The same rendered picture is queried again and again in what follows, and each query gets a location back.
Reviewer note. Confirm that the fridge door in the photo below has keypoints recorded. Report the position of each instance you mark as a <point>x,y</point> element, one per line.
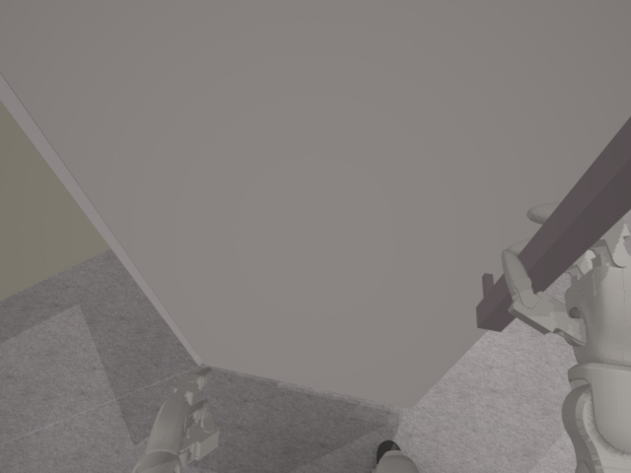
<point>314,188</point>

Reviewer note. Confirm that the robot right foot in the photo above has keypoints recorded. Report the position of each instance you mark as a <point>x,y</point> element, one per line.
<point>385,446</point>

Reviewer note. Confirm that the right robot hand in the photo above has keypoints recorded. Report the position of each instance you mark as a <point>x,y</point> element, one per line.
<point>600,290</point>

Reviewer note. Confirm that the robot right shin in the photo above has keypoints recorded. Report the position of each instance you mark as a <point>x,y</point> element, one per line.
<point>394,452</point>

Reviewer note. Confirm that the handle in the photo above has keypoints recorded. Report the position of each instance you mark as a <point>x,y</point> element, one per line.
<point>596,203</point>

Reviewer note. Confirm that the left robot hand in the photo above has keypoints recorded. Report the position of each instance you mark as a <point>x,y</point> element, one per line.
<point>173,430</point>

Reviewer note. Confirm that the robot left forearm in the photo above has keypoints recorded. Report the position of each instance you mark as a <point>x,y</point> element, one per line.
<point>158,462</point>

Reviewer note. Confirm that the robot right forearm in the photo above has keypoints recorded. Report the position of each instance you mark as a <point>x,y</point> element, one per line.
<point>597,417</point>

